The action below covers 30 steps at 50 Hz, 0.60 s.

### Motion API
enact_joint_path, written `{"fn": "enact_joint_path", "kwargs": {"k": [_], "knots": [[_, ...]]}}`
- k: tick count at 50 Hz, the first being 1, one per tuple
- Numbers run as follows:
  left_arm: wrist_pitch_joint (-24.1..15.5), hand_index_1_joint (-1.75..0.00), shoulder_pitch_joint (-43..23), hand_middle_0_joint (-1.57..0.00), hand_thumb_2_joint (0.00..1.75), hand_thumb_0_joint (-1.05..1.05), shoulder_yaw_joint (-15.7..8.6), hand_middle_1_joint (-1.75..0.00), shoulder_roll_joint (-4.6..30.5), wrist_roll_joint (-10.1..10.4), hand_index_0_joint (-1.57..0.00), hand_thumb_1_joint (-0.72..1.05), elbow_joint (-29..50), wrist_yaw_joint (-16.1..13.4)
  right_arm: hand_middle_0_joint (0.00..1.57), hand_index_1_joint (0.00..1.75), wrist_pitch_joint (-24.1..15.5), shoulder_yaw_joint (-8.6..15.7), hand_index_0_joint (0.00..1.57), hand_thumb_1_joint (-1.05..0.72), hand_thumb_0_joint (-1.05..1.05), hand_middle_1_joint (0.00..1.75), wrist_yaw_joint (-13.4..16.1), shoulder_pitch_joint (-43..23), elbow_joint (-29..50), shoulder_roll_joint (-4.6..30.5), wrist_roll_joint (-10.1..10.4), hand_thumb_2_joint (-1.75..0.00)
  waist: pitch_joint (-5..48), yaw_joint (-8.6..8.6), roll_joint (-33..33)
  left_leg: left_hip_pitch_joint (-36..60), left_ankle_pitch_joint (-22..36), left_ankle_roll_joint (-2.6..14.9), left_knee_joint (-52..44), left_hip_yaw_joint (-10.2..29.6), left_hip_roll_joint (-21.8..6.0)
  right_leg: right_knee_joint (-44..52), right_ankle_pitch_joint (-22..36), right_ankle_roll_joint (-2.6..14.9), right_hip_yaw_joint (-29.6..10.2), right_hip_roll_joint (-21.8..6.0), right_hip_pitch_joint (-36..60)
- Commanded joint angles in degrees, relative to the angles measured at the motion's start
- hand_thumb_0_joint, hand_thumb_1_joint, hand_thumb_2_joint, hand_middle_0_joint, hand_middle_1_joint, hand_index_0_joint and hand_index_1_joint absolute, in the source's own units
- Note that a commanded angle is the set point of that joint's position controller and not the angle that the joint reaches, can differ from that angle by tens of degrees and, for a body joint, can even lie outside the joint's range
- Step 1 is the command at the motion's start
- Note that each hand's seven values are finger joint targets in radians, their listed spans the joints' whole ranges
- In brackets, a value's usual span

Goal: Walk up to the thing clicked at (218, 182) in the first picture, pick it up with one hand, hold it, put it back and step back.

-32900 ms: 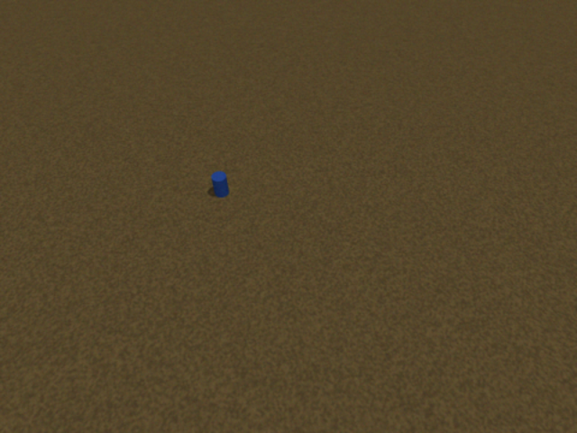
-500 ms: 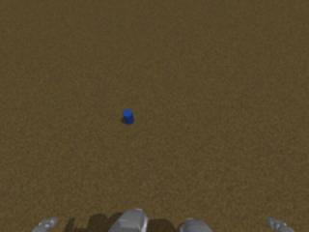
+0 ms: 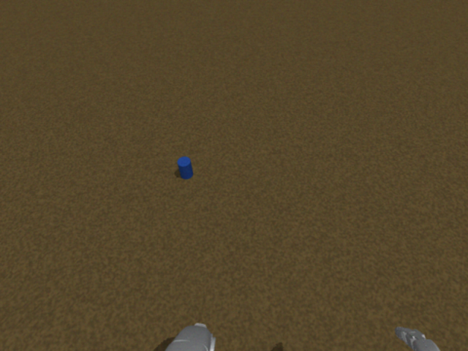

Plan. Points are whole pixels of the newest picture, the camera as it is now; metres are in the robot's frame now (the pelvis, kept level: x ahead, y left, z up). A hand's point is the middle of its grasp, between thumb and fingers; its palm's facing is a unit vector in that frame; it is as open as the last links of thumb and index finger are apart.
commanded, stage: step back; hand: left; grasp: from above
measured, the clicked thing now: (185, 168) +1.03 +0.31 -0.70
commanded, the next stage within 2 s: stand in 0.92 s
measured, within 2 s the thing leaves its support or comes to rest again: neither
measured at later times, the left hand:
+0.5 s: hand out of the picture +0.08 +0.29 -0.14, palm faces +0.06 -0.91 -0.40, open 7.4 cm
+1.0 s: hand out of the picture +0.12 +0.29 -0.14, palm faces +0.08 -0.94 -0.34, open 7.4 cm
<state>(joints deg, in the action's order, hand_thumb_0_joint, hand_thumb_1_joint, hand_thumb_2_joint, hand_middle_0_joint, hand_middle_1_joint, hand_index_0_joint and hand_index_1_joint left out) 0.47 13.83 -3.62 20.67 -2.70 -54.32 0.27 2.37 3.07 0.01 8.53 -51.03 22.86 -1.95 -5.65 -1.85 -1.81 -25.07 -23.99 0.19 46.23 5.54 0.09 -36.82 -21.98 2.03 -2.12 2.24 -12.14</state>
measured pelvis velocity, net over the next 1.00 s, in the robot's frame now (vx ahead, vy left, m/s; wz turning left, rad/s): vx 0.04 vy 0.03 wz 0.08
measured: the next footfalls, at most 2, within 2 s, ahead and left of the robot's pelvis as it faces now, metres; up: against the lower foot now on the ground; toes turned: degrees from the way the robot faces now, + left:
left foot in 0.20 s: +0.07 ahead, +0.15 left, +0.00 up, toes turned +5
right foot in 0.48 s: +0.08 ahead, -0.11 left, +0.00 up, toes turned +2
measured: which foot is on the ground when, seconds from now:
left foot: up 0.00-0.18, down 0.20-1.00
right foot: down 0.00-0.24, up 0.26-0.46, down 0.48-1.00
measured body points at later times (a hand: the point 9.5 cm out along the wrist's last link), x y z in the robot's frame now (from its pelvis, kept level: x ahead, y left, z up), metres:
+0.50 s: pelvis +0.00 +0.01 +0.00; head +0.02 +0.01 +0.45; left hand +0.07 +0.34 -0.11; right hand +0.08 -0.30 -0.12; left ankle -0.01 +0.14 -0.72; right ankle +0.04 -0.11 -0.73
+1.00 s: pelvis +0.04 +0.03 +0.02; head +0.06 +0.04 +0.47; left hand +0.11 +0.34 -0.11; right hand +0.17 -0.25 -0.11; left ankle +0.03 +0.15 -0.72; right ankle +0.04 -0.11 -0.72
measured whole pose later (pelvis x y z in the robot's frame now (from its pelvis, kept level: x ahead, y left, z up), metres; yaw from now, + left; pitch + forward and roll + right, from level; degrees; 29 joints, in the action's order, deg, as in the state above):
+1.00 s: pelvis +0.04 +0.03 +0.02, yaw +5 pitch -3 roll +0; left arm -0.9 4.4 -0.9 21.0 0.0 -62.2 -0.1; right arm -1.4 0.7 -0.4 4.3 -62.2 18.7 -0.5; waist -4.7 -0.8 1.2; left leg -9.0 -14.6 0.0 26.1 -0.3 -0.4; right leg -25.1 -14.6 -1.5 1.9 -2.3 -7.8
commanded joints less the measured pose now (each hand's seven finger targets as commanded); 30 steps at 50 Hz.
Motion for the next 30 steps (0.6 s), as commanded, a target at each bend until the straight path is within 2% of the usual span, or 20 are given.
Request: {"fn": "enact_joint_path", "kwargs": {"k": [1,3,6,8,10,11,12,13,14,15,17,20,21,22,23,24,25,26,27,30], "knots": [[-3.33,-0.3,-7.74,-0.2,0.9,0.0,-4.44,-0.3,16.49,0.2,-0.2,0.9,5.66,-1.33,0.2,0.3,-2.18,2.5,0.2,-0.9,0.0,0.3,0.4,-1.05,2.02,10.27,0.97,-0.9,-0.17,1.14,7.12,-0.59,0.72,-0.85,6.57,3.34,1.36,19.64,-7.42,7.57,-16.36,-15.8,-7.33],[-3.42,-0.3,-5.77,-0.2,0.9,0.0,-4.44,-0.3,16.63,0.05,-0.2,0.9,5.19,-0.89,0.2,0.3,-2.48,2.51,0.2,-0.9,0.0,0.3,-0.18,-0.49,1.32,10.62,0.53,-0.9,0.2,0.08,9.63,0.05,0.1,-1.44,4.01,1.57,1.29,20.38,-11.27,7.32,-15.04,-14.65,-5.42],[-3.03,-0.3,-4.25,-0.2,0.9,0.0,-4.61,-0.3,17.41,-0.19,-0.2,0.9,4.4,-0.58,0.2,0.3,-3.11,2.68,0.2,-0.9,0.0,0.3,-0.77,-1.76,0.86,10.43,-0.06,-0.9,-1.87,-1.44,11.58,0.64,-2.45,-1.39,-4.83,-1.4,0.48,21.35,-17.48,7.8,-15.71,-16.08,-3.77],[-2.67,-0.3,-4.13,-0.2,0.9,0.0,-4.29,-0.3,17.13,0.23,-0.2,0.9,4.26,-0.33,0.2,0.3,-3.83,2.8,0.2,-0.9,0.0,0.3,-0.94,-0.44,-0.07,9.86,0.05,-0.9,-0.81,-0.88,11.13,4.83,-2.33,-0.88,-12.62,-4.48,0.76,19.28,-10.18,7.78,-13.45,-15.92,-2.15],[-2.06,-0.3,-4.57,-0.2,0.9,0.0,-2.98,-0.3,15.49,0.56,-0.2,0.9,4.36,-0.02,0.2,0.3,-4.77,3.21,0.2,-0.9,0.0,0.3,-0.55,3.78,-1.8,9.22,-0.02,-0.9,3.36,1.74,9.21,15.81,5.04,0.6,-24.32,-5.86,1.95,10.66,3.32,5.46,-7.92,-13.49,-2.76],[-1.98,-0.3,-3.81,-0.2,0.9,0.0,-1.94,-0.3,12.65,0.96,-0.2,0.9,4.2,-0.03,0.2,0.3,-5.4,3.71,0.2,-0.9,0.0,0.3,-0.16,5.55,-2.59,10.23,-0.14,-0.9,6.02,2.68,4.98,22.9,7.07,1.94,-26.08,1.33,-1.58,3.59,10.08,2.94,-3.64,-10.14,-6.97],[-2.1,-0.3,-6.14,-0.2,0.9,0.0,-1.41,-0.3,10.48,2.0,-0.2,0.9,4.36,0.07,0.2,0.3,-5.49,4.49,0.2,-0.9,0.0,0.3,0.0,6.71,-2.84,14.43,-0.15,-0.9,6.97,3.43,-4.98,24.07,0.44,6.96,-28.69,18.95,-11.78,-5.16,-0.46,-0.43,2.36,-2.78,-14.42],[-1.89,-0.3,-7.88,-0.2,0.9,0.0,-2.55,-0.3,13.64,1.85,-0.2,0.9,4.65,-0.44,0.2,0.3,-5.43,5.31,0.2,-0.9,0.0,0.3,-0.2,7.66,-2.51,17.95,0.04,-0.9,5.29,4.42,-5.34,20.15,-6.21,13.4,-31.14,25.55,-18.44,-12.12,-11.13,-0.31,1.94,-2.69,-15.83],[-1.93,-0.3,-7.85,-0.2,0.9,0.0,-2.47,-0.3,14.2,1.75,-0.2,0.9,4.52,-0.46,0.2,0.3,-5.64,5.1,0.2,-0.9,0.0,0.3,-0.18,7.21,-2.19,16.68,-0.16,-0.9,3.7,3.87,-3.26,18.36,-5.58,14.78,-31.39,25.36,-18.84,-15.65,-11.13,-0.14,-1.13,-3.88,-16.48],[-2.2,-0.3,-6.64,-0.2,0.9,0.0,-2.52,-0.3,13.66,1.83,-0.2,0.9,4.14,-0.35,0.2,0.3,-5.69,4.62,0.2,-0.9,0.0,0.3,-0.02,5.68,-1.43,15.54,-0.15,-0.9,2.38,2.8,-3.72,17.99,-1.15,14.37,-30.57,22.37,-17.6,-16.08,-9.69,-0.04,-1.43,-4.67,-16.75],[-2.54,-0.3,-5.4,-0.2,0.9,0.0,-2.35,-0.3,13.2,1.82,-0.2,0.9,3.54,0.09,0.2,0.3,-5.74,4.3,0.2,-0.9,0.0,0.3,0.21,4.56,-1.42,14.28,-0.2,-0.9,1.56,2.23,-6.26,17.56,5.53,11.44,-29.03,15.68,-14.11,-11.22,-7.75,-0.23,-0.47,-5.58,-16.24],[-2.99,-0.3,-4.52,-0.2,0.9,0.0,-2.39,-0.3,11.75,1.71,-0.2,0.9,2.65,0.22,0.2,0.3,-5.33,3.92,0.2,-0.9,0.0,0.3,0.13,3.95,-1.09,13.37,-0.01,-0.9,4.38,2.56,-9.15,16.31,18.35,10.45,-25.09,10.52,-12.52,-2.49,-4.22,-0.93,3.32,-3.4,-8.41],[-3.18,-0.3,-3.51,-0.2,0.9,0.0,-2.45,-0.3,11.34,1.59,-0.2,0.9,1.95,0.01,0.2,0.3,-4.97,3.75,0.2,-0.9,0.0,0.3,0.07,2.58,-0.82,13.3,0.24,-0.9,4.9,1.36,-8.11,13.07,19.27,9.71,-22.83,8.17,-11.72,2.57,-0.23,-0.68,4.65,-2.57,-3.51],[-3.36,-0.3,-1.4,-0.2,0.9,0.0,-2.49,-0.3,10.76,1.56,-0.2,0.9,0.58,-0.31,0.2,0.3,-4.45,3.13,0.2,-0.9,0.0,0.3,0.05,0.22,-0.34,12.14,0.8,-0.9,5.21,-0.59,-6.4,8.59,18.86,7.89,-19.41,5.25,-10.11,9.48,5.48,-0.58,5.92,-1.57,3.26],[-3.65,-0.3,0.33,-0.2,0.9,0.0,-2.73,-0.3,11.54,1.42,-0.2,0.9,-0.63,-0.72,0.2,0.3,-4.06,2.0,0.2,-0.9,0.0,0.3,0.11,-1.2,0.31,9.35,1.3,-0.9,5.89,-2.18,-3.36,4.06,17.91,5.16,-14.81,3.1,-7.6,13.07,10.01,-0.5,3.9,-1.98,9.84],[-3.91,-0.3,0.81,-0.2,0.9,0.0,-3.68,-0.3,14.4,0.72,-0.2,0.9,-0.66,-1.16,0.2,0.3,-3.98,0.86,0.2,-0.9,0.0,0.3,0.26,-0.38,0.97,6.01,1.77,-0.9,6.42,-2.2,5.03,-3.21,12.36,1.99,-7.63,0.82,-3.04,16.47,8.74,1.19,-7.59,-9.01,14.7],[-4.22,-0.3,0.1,-0.2,0.9,0.0,-4.27,-0.3,18.84,0.69,-0.2,0.9,0.29,-1.44,0.2,0.3,-3.63,0.32,0.2,-0.9,0.0,0.3,0.63,0.49,1.14,4.44,1.64,-0.9,6.39,-2.05,11.91,-6.06,-3.81,0.16,-1.29,-0.58,2.76,22.86,2.96,6.32,-24.1,-21.78,11.22],[-4.21,-0.3,-4.37,-0.2,0.9,0.0,-4.22,-0.3,20.48,0.67,-0.2,0.9,1.45,-1.03,0.2,0.3,-3.25,1.8,0.2,-0.9,0.0,0.3,1.21,0.65,-0.46,8.81,1.16,-0.9,4.26,-0.89,8.41,-0.42,-10.6,-0.08,4.41,1.29,-0.07,21.45,0.32,12.57,-26.82,-26.81,1.42],[-4.28,-0.3,-6.98,-0.2,0.9,0.0,-3.85,-0.3,18.03,0.97,-0.2,0.9,2.34,-0.93,0.2,0.3,-3.24,2.11,0.2,-0.9,0.0,0.3,1.05,2.85,-1.79,9.82,1.14,-0.9,3.03,0.52,5.63,0.7,-9.14,-0.12,5.33,1.76,-1.12,20.15,3.0,12.85,-22.93,-24.93,0.39],[-4.22,-0.3,-10.11,-0.2,0.9,0.0,-2.99,-0.3,16.0,0.81,-0.2,0.9,2.24,-1.08,0.2,0.3,-3.69,1.65,0.2,-0.9,0.0,0.3,0.47,4.12,-3.93,8.69,1.28,-0.9,2.76,1.28,9.84,3.85,-3.73,0.18,-1.91,-1.15,-2.04,17.52,10.31,8.65,-11.88,-19.07,-1.54]]}}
